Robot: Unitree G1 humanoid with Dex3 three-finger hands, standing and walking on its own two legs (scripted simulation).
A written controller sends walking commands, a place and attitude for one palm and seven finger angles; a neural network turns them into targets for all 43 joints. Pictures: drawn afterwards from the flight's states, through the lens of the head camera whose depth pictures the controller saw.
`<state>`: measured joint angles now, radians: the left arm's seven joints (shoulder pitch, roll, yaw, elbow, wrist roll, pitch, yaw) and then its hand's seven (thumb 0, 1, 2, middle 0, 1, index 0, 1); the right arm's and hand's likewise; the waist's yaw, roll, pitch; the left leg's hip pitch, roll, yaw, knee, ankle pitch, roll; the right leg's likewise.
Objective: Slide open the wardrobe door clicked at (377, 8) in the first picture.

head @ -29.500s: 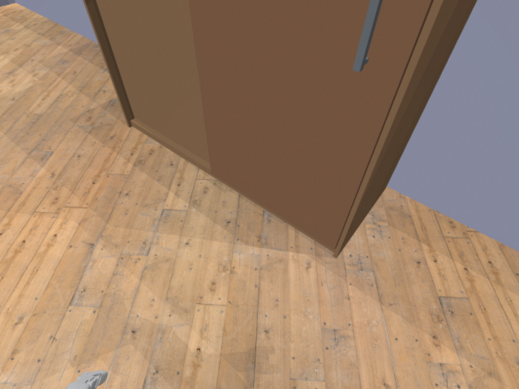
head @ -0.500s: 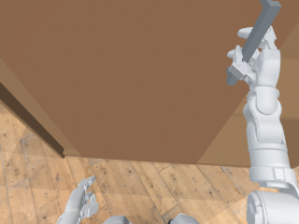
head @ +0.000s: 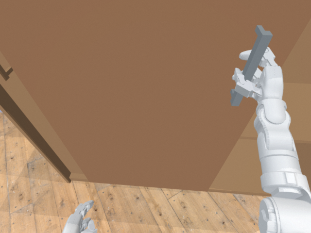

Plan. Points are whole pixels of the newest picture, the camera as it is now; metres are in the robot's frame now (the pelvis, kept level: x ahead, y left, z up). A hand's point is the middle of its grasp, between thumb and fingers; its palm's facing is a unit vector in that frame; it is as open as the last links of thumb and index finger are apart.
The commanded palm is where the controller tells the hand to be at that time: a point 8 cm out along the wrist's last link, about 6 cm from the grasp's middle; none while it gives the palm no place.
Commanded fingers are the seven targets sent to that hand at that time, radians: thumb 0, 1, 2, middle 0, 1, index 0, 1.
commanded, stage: loosen the grip on the handle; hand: right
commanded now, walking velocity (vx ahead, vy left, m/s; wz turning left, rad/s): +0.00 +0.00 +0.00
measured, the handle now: (245, 69) +0.46 -0.19 +0.20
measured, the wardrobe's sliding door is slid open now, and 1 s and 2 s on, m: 0.58 0.58 0.58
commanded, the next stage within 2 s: slip the hand off the handle in 0.48 s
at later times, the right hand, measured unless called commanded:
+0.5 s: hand (238, 83) +0.42 -0.17 +0.19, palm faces +0.19 +0.97 -0.11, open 14.4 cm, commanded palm +0.39 -0.21 +0.19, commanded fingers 0.00 0.55 -0.20 0.25 1.15 0.25 1.15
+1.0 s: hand (259, 85) +0.41 -0.21 +0.19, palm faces +0.24 +0.96 -0.11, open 14.7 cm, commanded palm +0.38 -0.26 +0.19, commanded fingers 0.00 0.55 -0.20 0.25 1.15 0.25 1.15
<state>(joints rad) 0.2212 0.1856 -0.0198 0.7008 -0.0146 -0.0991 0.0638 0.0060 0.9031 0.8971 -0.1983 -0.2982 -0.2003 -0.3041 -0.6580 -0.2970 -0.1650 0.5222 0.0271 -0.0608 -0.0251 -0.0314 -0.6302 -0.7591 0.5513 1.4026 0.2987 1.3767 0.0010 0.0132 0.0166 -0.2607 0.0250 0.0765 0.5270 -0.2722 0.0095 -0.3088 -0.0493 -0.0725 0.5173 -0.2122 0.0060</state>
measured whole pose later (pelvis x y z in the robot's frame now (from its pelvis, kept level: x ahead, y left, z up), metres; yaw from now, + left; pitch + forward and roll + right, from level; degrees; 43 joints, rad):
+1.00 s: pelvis +0.01 +0.00 +0.00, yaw +0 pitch +0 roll +1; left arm 0.23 0.24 -0.01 0.72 -0.03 -0.04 0.07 0.00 0.90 0.90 -0.20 -0.30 -0.20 -0.30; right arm -0.52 -0.35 -0.26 0.44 0.09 -0.07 -0.02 -0.02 0.55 -0.20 0.33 1.19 0.25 1.15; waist 0.02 -0.01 0.00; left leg -0.21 0.01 0.07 0.48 -0.26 0.01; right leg -0.27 -0.06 -0.07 0.50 -0.22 0.01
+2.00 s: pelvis +0.01 +0.01 +0.00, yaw -1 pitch -5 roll +0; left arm 0.15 0.23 -0.05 0.68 -0.04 -0.13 0.10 0.01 0.90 0.90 -0.20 -0.30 -0.20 -0.30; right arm -0.03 -0.31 -0.32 -0.07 0.21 0.00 0.09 -0.02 0.55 -0.20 0.26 1.15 0.25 1.15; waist -0.06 -0.04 0.01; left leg -0.11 0.01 0.09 0.47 -0.27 0.02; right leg -0.17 -0.06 -0.05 0.49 -0.22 0.02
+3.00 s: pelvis +0.00 -0.01 +0.01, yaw +0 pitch -8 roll +1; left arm 0.20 0.22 -0.01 0.72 0.01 -0.16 0.08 0.01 0.90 0.90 -0.20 -0.30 -0.20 -0.30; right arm 0.38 -0.32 -0.31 -0.33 0.09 -0.11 -0.13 0.00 -0.26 -0.59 0.23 0.67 0.23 0.67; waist -0.05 -0.06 0.06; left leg 0.01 0.01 0.06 0.34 -0.20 0.00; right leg -0.06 -0.04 -0.07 0.38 -0.17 0.00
